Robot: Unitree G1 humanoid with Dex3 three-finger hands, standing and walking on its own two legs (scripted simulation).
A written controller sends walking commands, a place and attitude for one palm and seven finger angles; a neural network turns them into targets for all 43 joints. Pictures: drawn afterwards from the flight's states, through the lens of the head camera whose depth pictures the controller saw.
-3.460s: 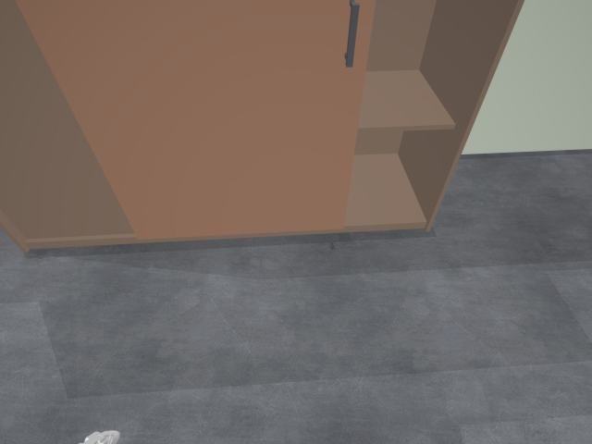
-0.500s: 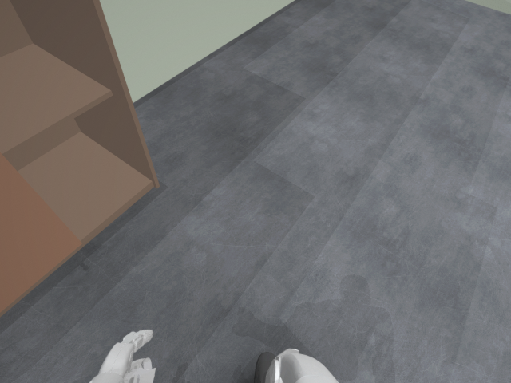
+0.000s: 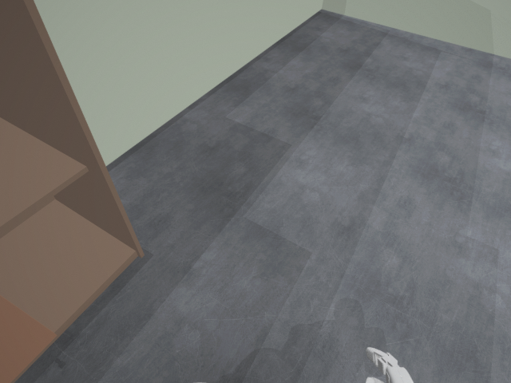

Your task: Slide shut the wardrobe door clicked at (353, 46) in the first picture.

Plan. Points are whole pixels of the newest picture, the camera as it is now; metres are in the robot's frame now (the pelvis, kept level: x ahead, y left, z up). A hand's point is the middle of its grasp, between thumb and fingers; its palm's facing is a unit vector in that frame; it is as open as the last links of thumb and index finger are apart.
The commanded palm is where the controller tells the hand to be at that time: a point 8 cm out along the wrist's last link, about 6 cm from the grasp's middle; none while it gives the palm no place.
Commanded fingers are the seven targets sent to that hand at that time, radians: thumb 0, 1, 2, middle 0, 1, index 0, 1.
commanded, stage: turn to face it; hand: left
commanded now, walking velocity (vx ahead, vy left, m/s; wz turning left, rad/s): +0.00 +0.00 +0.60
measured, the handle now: out of the picture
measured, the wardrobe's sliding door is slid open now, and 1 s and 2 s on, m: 0.38 0.38 0.38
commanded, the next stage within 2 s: none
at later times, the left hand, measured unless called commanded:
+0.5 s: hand (168, 369) +0.16 +0.17 -0.14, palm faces +0.18 -0.95 -0.24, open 7.3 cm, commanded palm none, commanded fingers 0.00 0.90 0.90 -0.20 -0.30 -0.20 -0.30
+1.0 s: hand out of the picture +0.03 +0.24 -0.16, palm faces +0.50 -0.82 -0.26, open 7.4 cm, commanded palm none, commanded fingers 0.00 0.90 0.90 -0.20 -0.30 -0.20 -0.30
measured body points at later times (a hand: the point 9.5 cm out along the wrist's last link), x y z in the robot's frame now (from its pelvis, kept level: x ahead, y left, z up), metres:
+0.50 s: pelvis +0.09 -0.02 +0.01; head +0.11 -0.04 +0.46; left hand +0.15 +0.22 -0.12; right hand +0.09 -0.26 -0.16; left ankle +0.04 +0.10 -0.66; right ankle +0.10 -0.12 -0.73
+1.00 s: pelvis +0.08 +0.01 +0.01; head +0.11 +0.05 +0.46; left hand +0.00 +0.28 -0.14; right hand +0.31 -0.17 -0.11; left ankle +0.06 +0.11 -0.73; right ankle +0.14 -0.14 -0.65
